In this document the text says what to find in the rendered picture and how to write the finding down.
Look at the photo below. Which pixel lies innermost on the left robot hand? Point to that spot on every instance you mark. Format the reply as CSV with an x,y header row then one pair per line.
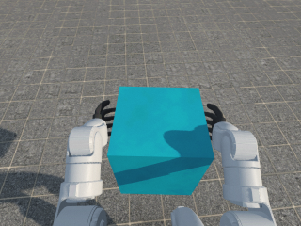
x,y
100,113

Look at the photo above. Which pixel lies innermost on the robot right forearm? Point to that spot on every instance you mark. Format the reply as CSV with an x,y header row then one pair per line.
x,y
241,167

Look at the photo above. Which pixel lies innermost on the carton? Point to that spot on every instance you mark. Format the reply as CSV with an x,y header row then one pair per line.
x,y
160,142

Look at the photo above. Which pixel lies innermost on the robot left forearm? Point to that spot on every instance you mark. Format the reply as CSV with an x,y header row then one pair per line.
x,y
83,170

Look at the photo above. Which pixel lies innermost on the right robot hand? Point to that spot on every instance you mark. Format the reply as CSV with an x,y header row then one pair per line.
x,y
217,117

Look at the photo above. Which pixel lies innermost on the robot right thigh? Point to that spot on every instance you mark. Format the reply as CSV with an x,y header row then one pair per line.
x,y
184,216

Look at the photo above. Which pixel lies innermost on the robot right upper arm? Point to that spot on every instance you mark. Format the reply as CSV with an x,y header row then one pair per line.
x,y
245,218

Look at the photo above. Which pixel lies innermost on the robot left upper arm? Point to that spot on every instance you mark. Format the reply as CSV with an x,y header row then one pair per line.
x,y
82,215

